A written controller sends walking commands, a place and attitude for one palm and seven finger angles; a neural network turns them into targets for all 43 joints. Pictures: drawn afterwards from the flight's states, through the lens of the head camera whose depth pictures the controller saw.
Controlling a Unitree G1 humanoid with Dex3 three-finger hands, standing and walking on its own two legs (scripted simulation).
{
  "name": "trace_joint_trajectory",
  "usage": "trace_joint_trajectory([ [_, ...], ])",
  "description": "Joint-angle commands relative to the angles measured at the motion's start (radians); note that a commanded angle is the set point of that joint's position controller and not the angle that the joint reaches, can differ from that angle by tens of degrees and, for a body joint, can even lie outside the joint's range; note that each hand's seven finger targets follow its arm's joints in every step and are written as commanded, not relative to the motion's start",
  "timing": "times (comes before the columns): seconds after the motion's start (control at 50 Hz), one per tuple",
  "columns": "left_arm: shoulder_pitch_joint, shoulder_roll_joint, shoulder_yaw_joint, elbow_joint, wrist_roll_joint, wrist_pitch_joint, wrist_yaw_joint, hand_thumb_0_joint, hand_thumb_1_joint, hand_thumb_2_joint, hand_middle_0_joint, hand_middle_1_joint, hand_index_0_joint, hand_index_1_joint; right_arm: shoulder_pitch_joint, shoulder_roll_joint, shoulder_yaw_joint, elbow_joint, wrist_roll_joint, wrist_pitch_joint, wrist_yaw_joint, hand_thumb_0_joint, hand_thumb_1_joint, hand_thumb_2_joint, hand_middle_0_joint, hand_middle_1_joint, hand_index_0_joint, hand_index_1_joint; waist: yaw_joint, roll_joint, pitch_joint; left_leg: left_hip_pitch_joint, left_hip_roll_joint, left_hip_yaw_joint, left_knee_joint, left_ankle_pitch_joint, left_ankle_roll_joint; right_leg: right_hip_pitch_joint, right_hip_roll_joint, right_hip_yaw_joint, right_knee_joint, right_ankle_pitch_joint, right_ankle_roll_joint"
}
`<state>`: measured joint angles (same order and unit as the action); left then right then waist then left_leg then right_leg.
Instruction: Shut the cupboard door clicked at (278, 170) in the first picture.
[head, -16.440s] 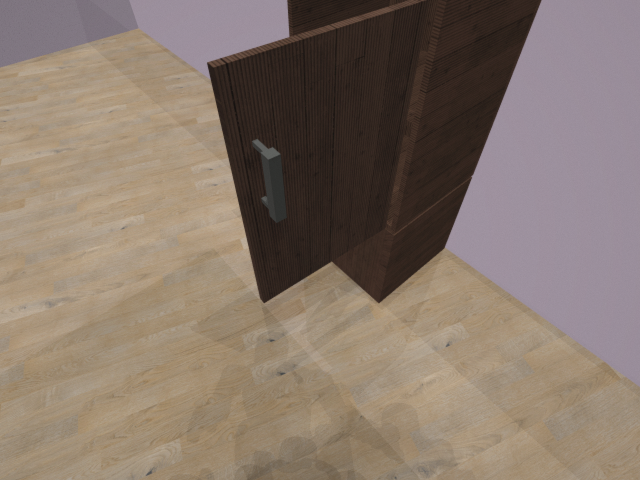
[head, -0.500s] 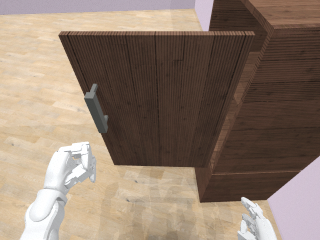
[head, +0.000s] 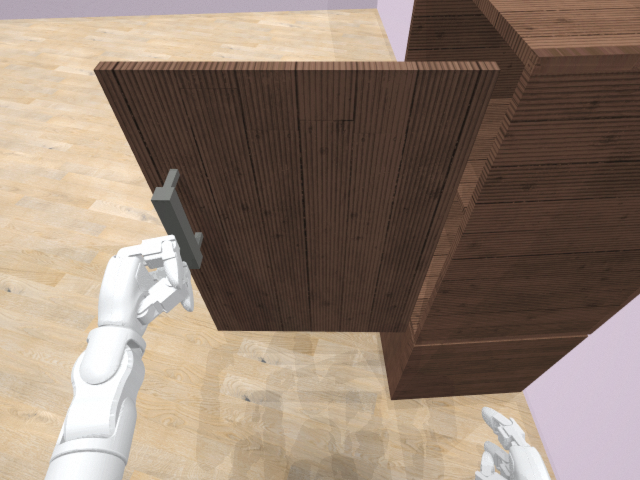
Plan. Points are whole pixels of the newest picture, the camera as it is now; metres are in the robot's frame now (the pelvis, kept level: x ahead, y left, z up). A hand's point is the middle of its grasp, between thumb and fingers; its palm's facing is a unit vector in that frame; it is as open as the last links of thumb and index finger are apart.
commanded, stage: bring the fist close to the handle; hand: left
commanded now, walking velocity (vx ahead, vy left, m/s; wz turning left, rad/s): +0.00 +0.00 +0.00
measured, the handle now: (183, 220) +0.43 +0.21 +0.08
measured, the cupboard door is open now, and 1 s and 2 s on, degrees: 86 84 68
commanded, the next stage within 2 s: push the door shut along its arc in 0.52 s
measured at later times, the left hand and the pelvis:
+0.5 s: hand (180, 283) +0.33 +0.19 +0.08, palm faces +0.06 -1.00 -0.05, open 3.1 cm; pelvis +0.00 +0.00 +0.00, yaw +0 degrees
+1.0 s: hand (198, 254) +0.37 +0.17 +0.08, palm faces -0.07 -1.00 -0.06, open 3.2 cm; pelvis -0.01 +0.01 +0.00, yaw +0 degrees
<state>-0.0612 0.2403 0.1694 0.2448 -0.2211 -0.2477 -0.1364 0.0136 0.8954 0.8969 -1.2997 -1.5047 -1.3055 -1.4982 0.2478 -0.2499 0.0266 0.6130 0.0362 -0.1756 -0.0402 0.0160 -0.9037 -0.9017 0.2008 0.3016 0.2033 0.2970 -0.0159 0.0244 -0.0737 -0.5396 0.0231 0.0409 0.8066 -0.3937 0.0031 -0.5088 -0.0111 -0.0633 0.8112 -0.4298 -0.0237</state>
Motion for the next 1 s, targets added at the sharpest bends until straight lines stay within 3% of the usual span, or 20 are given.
trace_joint_trajectory([
  [0.0, -0.247, 0.135, 0.041, -0.121, -0.007, -0.032, -0.013, 0.0, 0.9, 0.9, -1.3, -1.5, -1.3, -1.5, -0.031, -0.132, -0.054, -0.132, 0.013, -0.028, -0.005, 0.0, -0.9, -0.9, 0.2, 0.3, 0.2, 0.3, -0.013, 0.003, -0.21, 0.142, -0.02, -0.032, -0.099, 0.267, 0.014, 0.079, 0.002, 0.035, -0.127, 0.349, 0.015],
  [0.02, -0.251, 0.125, 0.035, -0.106, -0.012, -0.024, -0.018, 0.0, 0.9, 0.9, -1.3, -1.5, -1.3, -1.5, -0.029, -0.134, -0.054, -0.137, 0.014, -0.025, -0.005, 0.0, -0.9, -0.9, 0.2, 0.3, 0.2, 0.3, -0.012, -0.021, -0.206, 0.137, -0.02, -0.034, -0.102, 0.259, 0.014, 0.081, 0.003, 0.032, -0.132, 0.343, 0.016],
  [0.04, -0.255, 0.161, 0.063, -0.094, -0.012, -0.022, -0.019, 0.0, 0.9, 0.9, -1.3, -1.5, -1.3, -1.5, -0.027, -0.141, -0.058, -0.136, 0.014, -0.021, -0.007, 0.0, -0.9, -0.9, 0.2, 0.3, 0.2, 0.3, -0.012, -0.05, -0.209, 0.129, -0.019, -0.034, -0.097, 0.261, 0.017, 0.093, 0.002, 0.04, -0.137, 0.347, 0.019],
  [0.06, -0.278, 0.13, 0.038, -0.111, -0.015, -0.025, -0.022, 0.0, 0.9, 0.9, -1.3, -1.5, -1.3, -1.5, -0.03, -0.136, -0.057, -0.142, 0.015, -0.019, -0.006, 0.0, -0.9, -0.9, 0.2, 0.3, 0.2, 0.3, -0.014, -0.04, -0.221, 0.14, -0.022, -0.031, -0.101, 0.274, 0.018, 0.101, 0.001, 0.041, -0.137, 0.369, 0.019],
  [0.1, -0.335, 0.14, 0.047, -0.14, -0.016, -0.042, -0.013, 0.0, 0.9, 0.9, -1.3, -1.5, -1.3, -1.5, -0.028, -0.134, -0.059, -0.141, 0.014, -0.017, -0.006, 0.0, -0.9, -0.9, 0.2, 0.3, 0.2, 0.3, -0.014, -0.023, -0.251, 0.162, -0.02, -0.033, -0.101, 0.294, 0.016, 0.103, 0.003, 0.035, -0.126, 0.382, 0.016],
  [0.14, -0.311, 0.176, 0.085, -0.159, -0.013, -0.066, 0.006, 0.0, 0.9, 0.9, -1.3, -1.5, -1.3, -1.5, -0.027, -0.135, -0.062, -0.141, 0.008, -0.017, -0.006, 0.0, -0.9, -0.9, 0.2, 0.3, 0.2, 0.3, -0.002, -0.041, -0.272, 0.171, -0.018, -0.033, -0.096, 0.322, 0.018, 0.123, 0.004, 0.036, -0.121, 0.409, 0.017],
  [0.16, -0.288, 0.153, 0.073, -0.168, -0.01, -0.077, 0.011, 0.0, 0.9, 0.9, -1.3, -1.5, -1.3, -1.5, -0.03, -0.129, -0.06, -0.146, 0.007, -0.016, -0.002, 0.0, -0.9, -0.9, 0.2, 0.3, 0.2, 0.3, 0.006, -0.02, -0.289, 0.178, -0.02, -0.031, -0.101, 0.338, 0.017, 0.133, 0.004, 0.036, -0.114, 0.425, 0.015],
  [0.24, -0.273, 0.192, 0.103, -0.122, 0.007, -0.094, 0.027, 0.0, 0.9, 0.9, -1.3, -1.5, -1.3, -1.5, -0.026, -0.133, -0.062, -0.134, 0.003, -0.004, 0.003, 0.0, -0.9, -0.9, 0.2, 0.3, 0.2, 0.3, 0.004, -0.039, -0.256, 0.152, -0.017, -0.025, -0.104, 0.304, 0.018, 0.123, 0.004, 0.041, -0.121, 0.395, 0.019],
  [0.26, -0.273, 0.168, 0.086, -0.107, 0.005, -0.091, 0.023, 0.0, 0.9, 0.9, -1.3, -1.5, -1.3, -1.5, -0.032, -0.129, -0.06, -0.135, 0.007, -0.001, 0.005, 0.0, -0.9, -0.9, 0.2, 0.3, 0.2, 0.3, -0.002, -0.043, -0.236, 0.146, -0.02, -0.02, -0.109, 0.283, 0.019, 0.117, 0.001, 0.043, -0.13, 0.384, 0.021],
  [0.34, -0.274, 0.187, 0.093, -0.105, -0.002, -0.08, 0.0, 0.0, 0.9, 0.9, -1.3, -1.5, -1.3, -1.5, -0.04, -0.134, -0.06, -0.142, 0.01, 0.01, 0.002, 0.0, -0.9, -0.9, 0.2, 0.3, 0.2, 0.3, 0.001, -0.005, -0.225, 0.139, -0.022, -0.015, -0.115, 0.261, 0.019, 0.123, 0.001, 0.052, -0.144, 0.361, 0.019],
  [0.44, -0.349, 0.185, 0.086, -0.118, -0.024, -0.09, -0.02, 0.0, 0.9, 0.9, -1.3, -1.5, -1.3, -1.5, -0.042, -0.136, -0.06, -0.135, 0.014, 0.006, -0.009, 0.0, -0.9, -0.9, 0.2, 0.3, 0.2, 0.3, -0.021, -0.015, -0.22, 0.151, -0.021, -0.023, -0.111, 0.239, 0.021, 0.104, 0.003, 0.053, -0.156, 0.33, 0.021],
  [0.5, -0.378, 0.125, 0.029, -0.124, -0.022, -0.105, -0.024, 0.0, 0.9, 0.9, -1.3, -1.5, -1.3, -1.5, -0.039, -0.129, -0.06, -0.13, 0.016, -0.003, -0.008, 0.0, -0.9, -0.9, 0.2, 0.3, 0.2, 0.3, -0.028, 0.014, -0.233, 0.181, -0.019, -0.032, -0.114, 0.249, 0.019, 0.08, 0.008, 0.039, -0.144, 0.325, 0.014],
  [0.62, -0.292, 0.127, 0.037, -0.096, -0.005, -0.087, -0.009, 0.0, 0.9, 0.9, -1.3, -1.5, -1.3, -1.5, -0.032, -0.134, -0.064, -0.139, 0.014, -0.001, 0.001, 0.0, -0.9, -0.9, 0.2, 0.3, 0.2, 0.3, -0.005, -0.015, -0.255, 0.178, -0.02, -0.036, -0.119, 0.269, 0.017, 0.095, 0.005, 0.031, -0.132, 0.343, 0.014],
  [0.64, -0.297, 0.173, 0.066, -0.077, 0.001, -0.08, -0.005, 0.0, 0.9, 0.9, -1.3, -1.5, -1.3, -1.5, -0.029, -0.141, -0.063, -0.133, 0.012, 0.004, -0.001, 0.0, -0.9, -0.9, 0.2, 0.3, 0.2, 0.3, -0.011, -0.022, -0.242, 0.166, -0.018, -0.035, -0.115, 0.259, 0.019, 0.093, 0.004, 0.034, -0.134, 0.336, 0.016],
  [0.7, -0.419, 0.186, 0.059, -0.069, 0.011, -0.082, -0.005, 0.0, 0.9, 0.9, -1.3, -1.5, -1.3, -1.5, -0.037, -0.138, -0.055, -0.131, 0.013, 0.016, -0.001, 0.0, -0.9, -0.9, 0.2, 0.3, 0.2, 0.3, -0.027, -0.02, -0.2, 0.15, -0.019, -0.036, -0.123, 0.225, 0.018, 0.068, 0.002, 0.037, -0.139, 0.302, 0.015],
  [0.74, -0.492, 0.252, 0.101, -0.041, 0.015, -0.089, -0.004, 0.0, 0.9, 0.9, -1.3, -1.5, -1.3, -1.5, -0.033, -0.146, -0.052, -0.121, 0.011, 0.024, -0.01, 0.0, -0.9, -0.9, 0.2, 0.3, 0.2, 0.3, -0.034, -0.031, -0.195, 0.139, -0.015, -0.037, -0.121, 0.202, 0.021, 0.067, 0.004, 0.046, -0.145, 0.269, 0.016],
  [0.76, -0.544, 0.221, 0.074, -0.048, 0.011, -0.097, -0.009, 0.0, 0.9, 0.9, -1.3, -1.5, -1.3, -1.5, -0.039, -0.139, -0.05, -0.121, 0.012, 0.023, -0.01, 0.0, -0.9, -0.9, 0.2, 0.3, 0.2, 0.3, -0.042, -0.014, -0.209, 0.154, -0.018, -0.038, -0.121, 0.198, 0.023, 0.063, 0.003, 0.049, -0.147, 0.267, 0.015],
  [0.84, -0.592, 0.229, 0.069, 0.013, 0.0, -0.111, -0.05, 0.0, 0.9, 0.9, -1.3, -1.5, -1.3, -1.5, -0.018, -0.144, -0.053, -0.111, 0.013, 0.02, -0.014, 0.0, -0.9, -0.9, 0.2, 0.3, 0.2, 0.3, -0.041, 0.019, -0.283, 0.186, -0.017, -0.042, -0.109, 0.249, 0.019, 0.082, 0.007, 0.046, -0.13, 0.311, 0.007],
  [0.9, -0.619, 0.185, 0.024, 0.118, -0.003, -0.089, -0.089, 0.0, 0.9, 0.9, -1.3, -1.5, -1.3, -1.5, 0.002, -0.148, -0.056, -0.099, 0.019, 0.025, -0.011, 0.0, -0.9, -0.9, 0.2, 0.3, 0.2, 0.3, -0.056, 0.019, -0.267, 0.183, -0.018, -0.045, -0.104, 0.248, 0.016, 0.049, 0.008, 0.04, -0.13, 0.319, 0.007],
  [0.98, -0.676, 0.22, 0.053, 0.18, -0.011, -0.079, -0.113, 0.0, 0.9, 0.9, -1.3, -1.5, -1.3, -1.5, 0.02, -0.16, -0.061, -0.099, 0.02, 0.036, -0.011, 0.0, -0.9, -0.9, 0.2, 0.3, 0.2, 0.3, -0.057, -0.033, -0.276, 0.169, -0.021, -0.05, -0.101, 0.251, 0.021, 0.052, 0.005, 0.041, -0.132, 0.328, 0.008],
])
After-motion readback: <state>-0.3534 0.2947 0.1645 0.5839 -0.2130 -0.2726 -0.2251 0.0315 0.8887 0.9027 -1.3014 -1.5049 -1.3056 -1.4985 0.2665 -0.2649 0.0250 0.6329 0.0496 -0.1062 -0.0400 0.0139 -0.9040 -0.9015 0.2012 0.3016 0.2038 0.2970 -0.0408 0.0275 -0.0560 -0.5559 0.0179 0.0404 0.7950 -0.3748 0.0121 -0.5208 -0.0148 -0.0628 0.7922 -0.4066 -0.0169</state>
